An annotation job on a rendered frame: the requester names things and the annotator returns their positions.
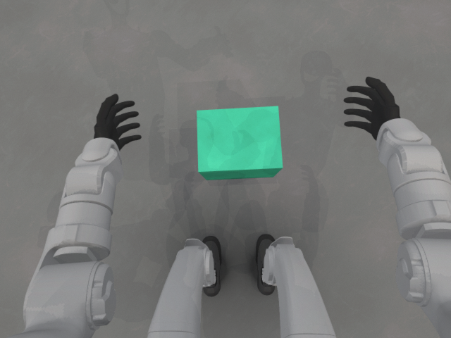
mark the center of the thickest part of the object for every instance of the carton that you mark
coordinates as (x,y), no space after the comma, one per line
(239,143)

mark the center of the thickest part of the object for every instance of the robot left forearm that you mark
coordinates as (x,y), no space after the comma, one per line
(81,233)

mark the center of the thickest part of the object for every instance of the left robot thigh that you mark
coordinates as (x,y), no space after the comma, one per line
(178,311)

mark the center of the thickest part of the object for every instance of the left robot upper arm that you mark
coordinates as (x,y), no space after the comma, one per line
(70,300)

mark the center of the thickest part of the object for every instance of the robot right shin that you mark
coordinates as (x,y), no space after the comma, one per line
(281,240)

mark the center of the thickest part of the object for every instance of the right robot upper arm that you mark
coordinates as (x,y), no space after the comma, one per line
(423,276)

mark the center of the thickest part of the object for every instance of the robot right forearm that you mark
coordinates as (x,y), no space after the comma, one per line
(418,178)

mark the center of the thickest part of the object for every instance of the left robot hand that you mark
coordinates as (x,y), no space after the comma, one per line
(107,121)

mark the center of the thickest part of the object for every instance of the right robot hand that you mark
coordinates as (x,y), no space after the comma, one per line
(383,107)

